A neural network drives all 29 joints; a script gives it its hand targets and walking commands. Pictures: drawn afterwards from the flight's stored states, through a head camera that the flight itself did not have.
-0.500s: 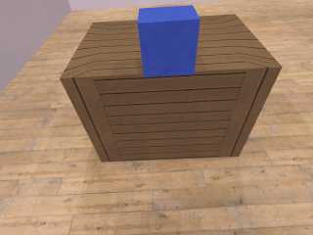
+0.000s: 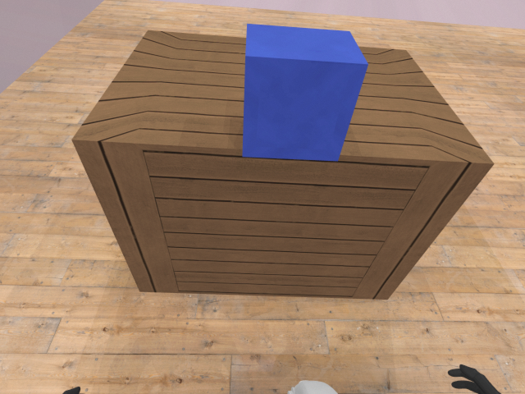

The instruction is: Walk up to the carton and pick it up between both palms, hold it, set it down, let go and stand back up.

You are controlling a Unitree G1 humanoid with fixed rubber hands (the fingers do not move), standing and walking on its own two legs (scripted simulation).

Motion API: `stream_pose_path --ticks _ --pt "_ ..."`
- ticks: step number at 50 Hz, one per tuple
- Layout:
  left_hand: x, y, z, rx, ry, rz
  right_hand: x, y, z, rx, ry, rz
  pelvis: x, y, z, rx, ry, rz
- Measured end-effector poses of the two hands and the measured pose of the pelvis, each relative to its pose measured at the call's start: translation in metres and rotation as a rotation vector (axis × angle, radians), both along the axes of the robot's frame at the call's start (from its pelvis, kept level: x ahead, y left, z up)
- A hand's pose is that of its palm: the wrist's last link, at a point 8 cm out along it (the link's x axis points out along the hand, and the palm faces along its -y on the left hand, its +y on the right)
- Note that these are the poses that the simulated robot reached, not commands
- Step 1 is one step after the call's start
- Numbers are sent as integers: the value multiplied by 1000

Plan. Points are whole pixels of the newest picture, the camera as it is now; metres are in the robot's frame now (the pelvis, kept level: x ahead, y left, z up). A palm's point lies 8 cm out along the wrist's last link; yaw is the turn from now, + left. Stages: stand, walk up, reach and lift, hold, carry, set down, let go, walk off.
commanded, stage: walk up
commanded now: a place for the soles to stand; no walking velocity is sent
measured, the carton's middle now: (294, 95) +0.71 -0.07 +0.12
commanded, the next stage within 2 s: none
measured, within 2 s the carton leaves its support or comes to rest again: neither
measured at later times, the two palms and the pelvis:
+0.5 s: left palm (64, 365) +0.21 +0.31 -0.08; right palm (431, 292) +0.32 -0.31 -0.05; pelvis +0.15 -0.02 -0.02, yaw +2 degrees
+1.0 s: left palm (123, 276) +0.35 +0.26 -0.06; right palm (448, 280) +0.35 -0.36 -0.06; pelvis +0.21 -0.05 +0.02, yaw +0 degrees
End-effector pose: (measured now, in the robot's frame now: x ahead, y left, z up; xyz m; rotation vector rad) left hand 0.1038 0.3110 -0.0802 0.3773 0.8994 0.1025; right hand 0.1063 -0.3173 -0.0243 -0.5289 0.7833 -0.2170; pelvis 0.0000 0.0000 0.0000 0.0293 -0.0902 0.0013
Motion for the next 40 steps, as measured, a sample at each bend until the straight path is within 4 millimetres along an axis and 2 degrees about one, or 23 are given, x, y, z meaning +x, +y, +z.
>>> stream_pose_path --ticks 5,7,9,12,17,20,22,27,32,40 --pt "47 -22 12 22 -22 -63 10 -36 -6 -14 19 -39 31 -18 -3 -11 -10 -22" --pt "60 -26 12 50 -43 -63 22 -51 -17 -11 28 -45 45 -28 -12 -34 -18 -22" --pt "67 -26 11 80 -64 -37 39 -58 -30 10 40 -56 58 -36 -20 -54 -19 -11" --pt "67 -24 14 106 -66 22 79 -51 -39 51 34 -21 74 -37 -21 -74 -27 3" --pt "62 -10 19 137 -22 97 151 -23 -33 94 -11 88 105 -30 -15 -75 -20 29" --pt "72 2 14 136 -4 119 186 -7 -30 92 -36 132 125 -22 -17 -58 -11 37" --pt "83 5 6 120 12 131 200 -1 -32 79 -45 137 136 -18 -20 -35 -9 31" --pt "126 -3 -3 89 42 117 214 1 -29 76 -27 101 159 -23 -15 -22 2 21" --pt "170 -25 -5 75 31 50 217 -18 -33 83 26 48 176 -33 -11 -40 -2 12" --pt "227 -47 8 36 -4 32 228 -39 -37 103 94 -26 197 -41 2 -29 7 14"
